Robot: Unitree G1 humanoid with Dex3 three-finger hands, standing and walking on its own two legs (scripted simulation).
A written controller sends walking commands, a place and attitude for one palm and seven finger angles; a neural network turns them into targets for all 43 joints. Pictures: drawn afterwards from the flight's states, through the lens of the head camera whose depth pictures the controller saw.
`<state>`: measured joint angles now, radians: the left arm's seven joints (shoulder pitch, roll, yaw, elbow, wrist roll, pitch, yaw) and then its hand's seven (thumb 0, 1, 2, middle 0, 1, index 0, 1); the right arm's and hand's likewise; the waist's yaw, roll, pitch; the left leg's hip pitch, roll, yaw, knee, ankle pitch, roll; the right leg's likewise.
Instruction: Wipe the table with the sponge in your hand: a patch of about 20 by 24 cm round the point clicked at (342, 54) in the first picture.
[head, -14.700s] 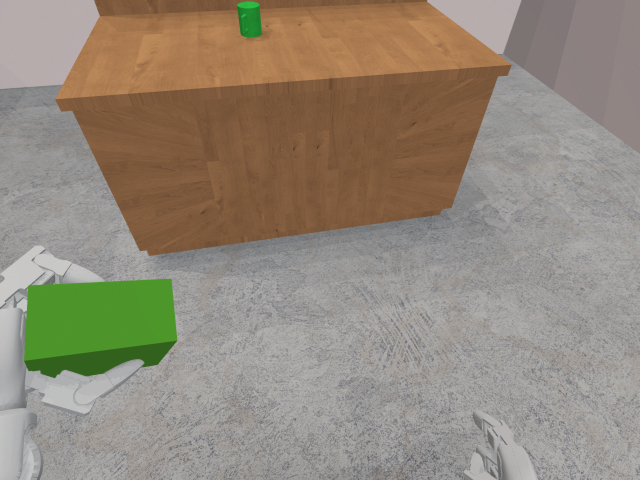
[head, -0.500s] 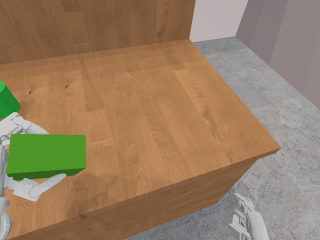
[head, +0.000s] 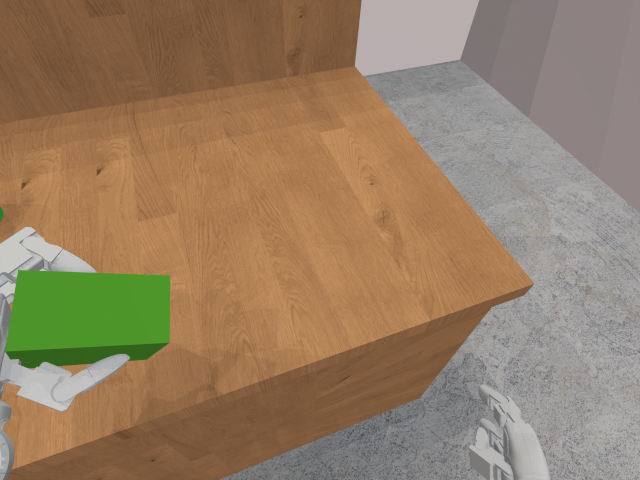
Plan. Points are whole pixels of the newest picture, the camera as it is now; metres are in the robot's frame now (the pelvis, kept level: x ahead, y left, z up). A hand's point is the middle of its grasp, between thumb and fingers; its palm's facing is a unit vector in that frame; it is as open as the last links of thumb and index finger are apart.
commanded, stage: shuffle to correct the standing spot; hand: left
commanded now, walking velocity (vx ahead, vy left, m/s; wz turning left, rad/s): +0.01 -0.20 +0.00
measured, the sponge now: (114, 321) +0.23 +0.21 +0.14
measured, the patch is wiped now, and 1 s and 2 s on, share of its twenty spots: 0.00 0.00 0.00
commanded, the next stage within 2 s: none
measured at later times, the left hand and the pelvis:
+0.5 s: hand (83, 320) +0.22 +0.23 +0.16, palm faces +0.30 -0.85 -0.44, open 10.2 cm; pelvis +0.00 -0.01 +0.00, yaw +1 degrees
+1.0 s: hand (81, 323) +0.22 +0.23 +0.16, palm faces +0.31 -0.85 -0.43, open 10.2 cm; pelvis +0.00 -0.01 -0.01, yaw +1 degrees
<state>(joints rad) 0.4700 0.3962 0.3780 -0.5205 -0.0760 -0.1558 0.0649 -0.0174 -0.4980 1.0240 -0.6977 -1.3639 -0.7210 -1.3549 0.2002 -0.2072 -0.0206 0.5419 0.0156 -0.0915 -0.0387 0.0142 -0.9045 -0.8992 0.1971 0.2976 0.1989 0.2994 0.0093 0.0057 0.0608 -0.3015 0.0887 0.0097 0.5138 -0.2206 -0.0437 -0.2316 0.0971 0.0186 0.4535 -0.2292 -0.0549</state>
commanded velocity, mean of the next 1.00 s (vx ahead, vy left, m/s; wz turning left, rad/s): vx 0.00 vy -0.20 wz -0.02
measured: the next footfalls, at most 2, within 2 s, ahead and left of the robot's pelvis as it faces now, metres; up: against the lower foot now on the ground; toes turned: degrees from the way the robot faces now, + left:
none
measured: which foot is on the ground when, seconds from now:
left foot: down 0.00-1.00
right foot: down 0.00-1.00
